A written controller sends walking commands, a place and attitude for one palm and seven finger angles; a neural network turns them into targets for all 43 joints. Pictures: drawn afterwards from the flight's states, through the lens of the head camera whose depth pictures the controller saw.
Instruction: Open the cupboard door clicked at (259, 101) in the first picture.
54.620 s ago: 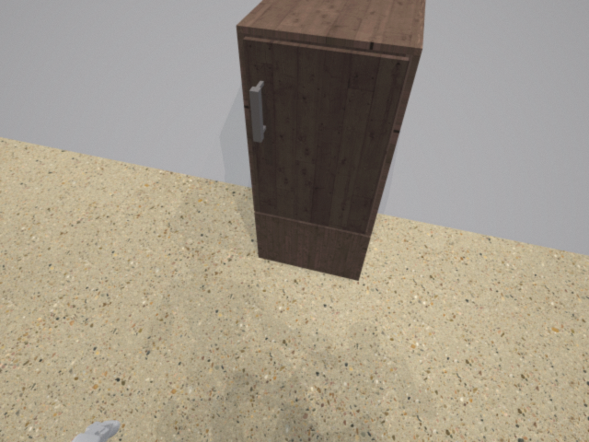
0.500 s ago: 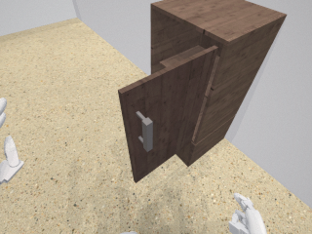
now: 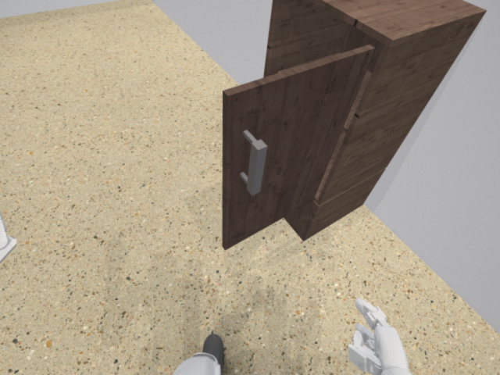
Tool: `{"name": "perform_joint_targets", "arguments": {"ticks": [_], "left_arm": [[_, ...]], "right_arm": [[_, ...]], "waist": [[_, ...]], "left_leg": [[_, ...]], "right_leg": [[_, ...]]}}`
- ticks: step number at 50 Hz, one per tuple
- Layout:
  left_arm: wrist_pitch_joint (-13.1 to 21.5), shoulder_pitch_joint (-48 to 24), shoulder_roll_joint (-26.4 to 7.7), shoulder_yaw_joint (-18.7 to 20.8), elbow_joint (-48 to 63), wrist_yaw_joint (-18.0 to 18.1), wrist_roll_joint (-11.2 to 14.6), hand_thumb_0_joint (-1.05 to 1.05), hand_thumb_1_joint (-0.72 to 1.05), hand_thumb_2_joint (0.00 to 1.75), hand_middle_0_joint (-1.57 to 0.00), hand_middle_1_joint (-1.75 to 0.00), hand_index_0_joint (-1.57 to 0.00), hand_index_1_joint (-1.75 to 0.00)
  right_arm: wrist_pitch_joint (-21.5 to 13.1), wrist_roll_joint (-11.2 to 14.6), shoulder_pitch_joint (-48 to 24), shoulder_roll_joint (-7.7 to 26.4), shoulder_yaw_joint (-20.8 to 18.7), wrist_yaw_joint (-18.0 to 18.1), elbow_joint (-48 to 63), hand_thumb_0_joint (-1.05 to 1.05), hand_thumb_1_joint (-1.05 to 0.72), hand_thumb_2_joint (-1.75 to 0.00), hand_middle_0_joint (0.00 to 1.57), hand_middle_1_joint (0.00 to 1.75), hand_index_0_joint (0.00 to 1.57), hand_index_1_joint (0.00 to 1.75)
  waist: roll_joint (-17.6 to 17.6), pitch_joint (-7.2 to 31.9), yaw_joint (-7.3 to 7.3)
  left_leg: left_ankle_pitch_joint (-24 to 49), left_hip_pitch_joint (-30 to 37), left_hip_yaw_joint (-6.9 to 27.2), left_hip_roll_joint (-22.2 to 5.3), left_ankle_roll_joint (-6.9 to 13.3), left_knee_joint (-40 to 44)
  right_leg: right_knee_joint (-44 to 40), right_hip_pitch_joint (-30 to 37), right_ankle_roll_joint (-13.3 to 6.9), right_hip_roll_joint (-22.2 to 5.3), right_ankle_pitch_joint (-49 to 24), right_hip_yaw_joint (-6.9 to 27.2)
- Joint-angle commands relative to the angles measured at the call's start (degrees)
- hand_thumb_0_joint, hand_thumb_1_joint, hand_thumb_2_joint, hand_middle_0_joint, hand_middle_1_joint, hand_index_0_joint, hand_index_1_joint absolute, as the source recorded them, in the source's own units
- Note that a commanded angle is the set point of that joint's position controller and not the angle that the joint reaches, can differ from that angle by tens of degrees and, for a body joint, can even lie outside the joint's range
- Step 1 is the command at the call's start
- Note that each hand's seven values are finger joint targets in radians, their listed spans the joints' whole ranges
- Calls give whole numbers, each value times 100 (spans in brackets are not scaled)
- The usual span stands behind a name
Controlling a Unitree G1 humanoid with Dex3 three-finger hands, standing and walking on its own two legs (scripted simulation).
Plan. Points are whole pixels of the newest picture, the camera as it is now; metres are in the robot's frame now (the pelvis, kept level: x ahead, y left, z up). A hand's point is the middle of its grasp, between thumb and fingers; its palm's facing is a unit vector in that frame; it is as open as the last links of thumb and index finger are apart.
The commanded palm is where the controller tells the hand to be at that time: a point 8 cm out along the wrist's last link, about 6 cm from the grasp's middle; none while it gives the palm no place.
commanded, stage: stop stepping back and stand still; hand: left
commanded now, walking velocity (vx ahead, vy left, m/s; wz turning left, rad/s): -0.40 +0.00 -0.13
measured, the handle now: (250, 163) +0.53 +0.05 -0.01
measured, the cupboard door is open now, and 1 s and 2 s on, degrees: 90 90 90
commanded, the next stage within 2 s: let the arm hang, fingers relaxed in 1.64 s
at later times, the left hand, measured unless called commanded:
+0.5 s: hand (36, 349) +0.12 +0.21 +0.18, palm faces +0.25 -0.80 -0.54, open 7.5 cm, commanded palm +0.07 +0.26 +0.20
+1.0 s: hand out of the picture +0.10 +0.24 +0.19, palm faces +0.35 -0.81 -0.46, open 7.5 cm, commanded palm +0.05 +0.28 +0.20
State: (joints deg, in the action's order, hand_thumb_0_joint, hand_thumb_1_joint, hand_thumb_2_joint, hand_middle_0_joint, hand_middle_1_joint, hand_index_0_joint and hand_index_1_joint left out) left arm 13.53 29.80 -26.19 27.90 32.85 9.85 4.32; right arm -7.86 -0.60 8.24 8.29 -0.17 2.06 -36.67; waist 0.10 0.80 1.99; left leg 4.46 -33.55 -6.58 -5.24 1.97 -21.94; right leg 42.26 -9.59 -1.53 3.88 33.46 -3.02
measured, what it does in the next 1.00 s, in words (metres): walks backwards: right foot, then left foot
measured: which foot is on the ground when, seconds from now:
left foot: down 0.00-0.04, up 0.06-0.16, down 0.18-0.46, up 0.48-0.82, down 0.84-1.00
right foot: up 0.00-0.02, down 0.04-0.20, up 0.22-0.44, down 0.46-1.00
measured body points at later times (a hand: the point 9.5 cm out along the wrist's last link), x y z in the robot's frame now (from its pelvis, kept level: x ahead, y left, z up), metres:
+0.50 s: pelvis -0.10 -0.02 +0.01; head -0.10 -0.01 +0.46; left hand +0.10 +0.25 +0.21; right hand -0.01 -0.28 -0.08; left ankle +0.01 +0.09 -0.70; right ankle -0.11 -0.07 -0.72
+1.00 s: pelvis -0.12 +0.00 +0.02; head -0.12 +0.00 +0.47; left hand +0.08 +0.28 +0.21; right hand +0.02 -0.26 -0.06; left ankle -0.12 +0.13 -0.72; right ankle -0.11 -0.07 -0.72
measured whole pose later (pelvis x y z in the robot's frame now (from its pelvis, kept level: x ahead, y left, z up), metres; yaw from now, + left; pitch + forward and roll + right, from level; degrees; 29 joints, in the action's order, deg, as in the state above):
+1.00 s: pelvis -0.12 +0.00 +0.02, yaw -7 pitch -1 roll +1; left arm 12.9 30.8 -22.8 22.9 26.5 9.2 1.1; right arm -7.0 0.2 11.8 12.2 -0.1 3.5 -35.7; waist -0.6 -0.3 1.0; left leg -15.3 -10.3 -3.7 -2.3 -1.2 -26.8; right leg 27.2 -13.1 -3.9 1.9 13.2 -5.1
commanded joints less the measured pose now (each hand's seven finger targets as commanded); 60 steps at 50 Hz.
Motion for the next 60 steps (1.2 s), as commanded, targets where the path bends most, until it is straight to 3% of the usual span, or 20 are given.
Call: {"name": "perform_joint_targets", "arguments": {"ticks": [1, 2, 3, 5, 7, 9, 10, 11, 15, 20, 22, 23, 24, 27, 31, 36, 43, 46, 53, 60], "left_arm": [[561, -758, -1152, 429, 1461, 28, -36, 0, 90, 90, -20, -30, -20, -30], [600, -1150, -1366, 414, 1580, 96, -131, 0, 90, 90, -20, -30, -20, -30], [686, -1236, -1630, 699, 1671, 175, -219, 0, 90, 90, -20, -30, -20, -30], [466, -1044, -1184, 389, 1267, 41, -215, 0, 90, 90, -20, -30, -20, -30], [174, -586, -988, 494, 996, -16, -140, 0, 90, 90, -20, -30, -20, -30], [81, -172, -855, 482, 701, -76, -67, 0, 90, 90, -20, -30, -20, -30], [129, -320, -800, 415, 648, -69, -90, 0, 90, 90, -20, -30, -20, -30], [165, -747, -698, 240, 490, -85, -56, 0, 90, 90, -20, -30, -20, -30], [49, 469, -807, 497, 540, -17, -132, 0, 90, 90, -20, -30, -20, -30], [19, 605, -884, 420, 1198, 36, -263, 0, 90, 90, -20, -30, -20, -30], [-25, 534, -1050, 496, 1134, 62, -308, 0, 90, 90, -20, -30, -20, -30], [-25, 363, -1211, 578, 1231, 67, -315, 0, 90, 90, -20, -30, -20, -30], [16, -75, -1397, 752, 1361, 106, -278, 0, 90, 90, -20, -30, -20, -30], [114, -361, -931, 474, 231, 56, -291, 0, 90, 90, -20, -30, -20, -30], [242, -551, -638, 92, -640, 13, -315, 0, 90, 90, -20, -30, -20, -30], [267, -287, -593, 91, -499, 78, -331, 0, 90, 90, -20, -30, -20, -30], [331, -288, -816, 324, 671, 127, -272, 0, 90, 90, -20, -30, -20, -30], [273, -220, -767, 287, 640, 95, -283, 0, 90, 90, -20, -30, -20, -30], [129, -230, -580, 106, 190, 45, -236, 0, 90, 90, -20, -30, -20, -30], [67, -119, -688, 194, 471, 18, -212, 0, 90, 90, -20, -30, -20, -30]], "right_arm": [[-226, -8, -158, 813, -308, 87, 484, 0, -90, -90, 20, 30, 20, 30], [-208, -13, -414, 813, -235, 125, 504, 0, -90, -90, 20, 30, 20, 30], [-249, -95, -637, 781, -100, 133, 645, 0, -90, -90, 20, 30, 20, 30], [-278, 81, -344, 831, -227, 207, 743, 0, -90, -90, 20, 30, 20, 30], [-188, 151, -303, 869, -158, 341, 837, 0, -90, -90, 20, 30, 20, 30], [-264, 128, -210, 1110, -194, 304, 842, 0, -90, -90, 20, 30, 20, 30], [-308, 43, -12, 1004, -157, 217, 820, 0, -90, -90, 20, 30, 20, 30], [-319, 79, 23, 1084, -152, 157, 728, 0, -90, -90, 20, 30, 20, 30], [-264, -4, -200, 966, -148, 199, 951, 0, -90, -90, 20, 30, 20, 30], [-189, -23, -225, 1069, -240, 212, 1130, 0, -90, -90, 20, 30, 20, 30], [-111, -16, -154, 980, -268, 236, 1083, 0, -90, -90, 20, 30, 20, 30], [-61, -12, -109, 1008, -312, 231, 1000, 0, -90, -90, 20, 30, 20, 30], [-53, -79, -168, 1130, -286, 245, 883, 0, -90, -90, 20, 30, 20, 30], [-140, -20, 271, 1077, -309, 275, 599, 0, -90, -90, 20, 30, 20, 30], [-218, 45, 98, 1075, -291, 395, 526, 0, -90, -90, 20, 30, 20, 30], [-292, 48, 2, 1032, -269, 352, 629, 0, -90, -90, 20, 30, 20, 30], [-204, 70, -31, 1171, -300, 244, 879, 0, -90, -90, 20, 30, 20, 30], [-185, 74, -2, 1043, -226, 239, 868, 0, -90, -90, 20, 30, 20, 30], [-173, 84, -2, 1070, -191, 181, 905, 0, -90, -90, 20, 30, 20, 30], [-121, 64, -90, 1052, -150, 215, 993, 0, -90, -90, 20, 30, 20, 30]], "waist": [[-500, 853, -192], [-911, 490, -96], [-721, 374, 3], [-1439, 1016, -168], [-632, 1038, -396], [1562, 1145, -329], [1602, 1024, -263], [772, 248, -390], [1011, 416, -213], [1532, 157, -176], [156, 95, -199], [-929, 138, -185], [-993, -83, -163], [-212, 137, -456], [-280, -147, -306], [-1356, 113, -90], [282, 544, -140], [793, 366, -230], [96, 131, -240], [407, 304, -204]], "left_leg": [[-1857, 2646, 436, -191, -693, -1745], [-2552, 1903, 560, 192, -638, -3046], [-3020, 1023, 419, 383, -579, -3370], [-2465, 591, 496, 522, -393, -2764], [-943, 2264, 37, 802, -184, -1164], [2059, 3662, 1585, -597, 421, -294], [1480, 3146, 2400, -1164, 636, 294], [-242, 2191, 2447, -1210, 581, 850], [-3630, 1218, 1754, -751, 179, 1653], [-4551, -265, 897, -313, -66, 1470], [-3684, 140, 420, 276, -191, -426], [-2952, 516, 521, 578, -255, -2442], [-2773, 208, 833, 588, -285, -3583], [-1932, 195, 795, 315, -364, -4100], [-1965, 319, 425, 355, -217, -2827], [-2367, 984, 104, 510, -14, -1070], [-686, 2487, 968, -249, 214, 2], [-964, 2066, 631, -18, 44, -123], [-1504, 1811, 757, 60, -39, -43], [-1296, 1671, 889, -36, -55, 338]], "right_leg": [[-3274, -1885, -863, -1629, -512, 2514], [-3405, -2075, -1054, -2565, -2137, 3161], [-2820, -1085, -879, -2359, -4816, 2231], [-1465, 506, -536, -1711, -7261, 1393], [-615, -31, -93, -1112, -6842, 590], [914, -1343, 326, -331, -2228, 196], [1471, -1301, 229, -140, 68, 634], [1496, -1152, 163, -147, 249, 784], [483, -248, 196, -211, -755, 153], [-854, 1328, 41, 17, -704, -493], [-2366, 656, -206, -719, -549, 441], [-3359, -552, -687, -1953, 419, 2343], [-3825, -1221, -1017, -2677, 616, 3263], [-3378, -1094, -588, -2057, 549, 2254], [-3078, -536, -182, -1749, -969, 1439], [-2817, 377, 42, -1636, -2027, 1323], [-1873, 32, 301, -864, -2869, 867], [-1889, 179, 90, -850, -3097, 852], [-2192, 69, 87, -781, -2556, 838], [-1953, 424, 163, -608, -2902, 498]]}}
